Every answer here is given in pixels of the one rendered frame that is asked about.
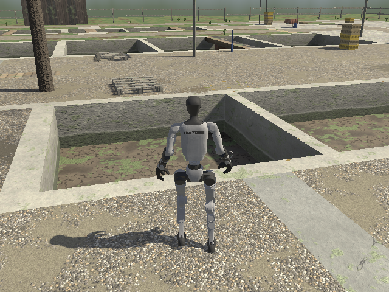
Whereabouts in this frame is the robot left hand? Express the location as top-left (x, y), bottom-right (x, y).
top-left (156, 167), bottom-right (170, 181)

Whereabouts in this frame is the robot right forearm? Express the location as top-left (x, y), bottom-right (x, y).
top-left (220, 145), bottom-right (231, 165)

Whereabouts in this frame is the robot left upper arm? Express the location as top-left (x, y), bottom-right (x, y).
top-left (165, 123), bottom-right (181, 156)

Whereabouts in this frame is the humanoid robot torso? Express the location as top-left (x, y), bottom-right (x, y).
top-left (180, 119), bottom-right (208, 183)

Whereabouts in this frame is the robot right hand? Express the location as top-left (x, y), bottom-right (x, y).
top-left (218, 162), bottom-right (232, 174)

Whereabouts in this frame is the robot right upper arm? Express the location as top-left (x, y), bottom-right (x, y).
top-left (207, 122), bottom-right (225, 155)

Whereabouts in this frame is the robot right foot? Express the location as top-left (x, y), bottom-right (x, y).
top-left (207, 238), bottom-right (216, 253)

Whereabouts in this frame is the robot left forearm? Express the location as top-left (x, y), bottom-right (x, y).
top-left (158, 147), bottom-right (170, 170)

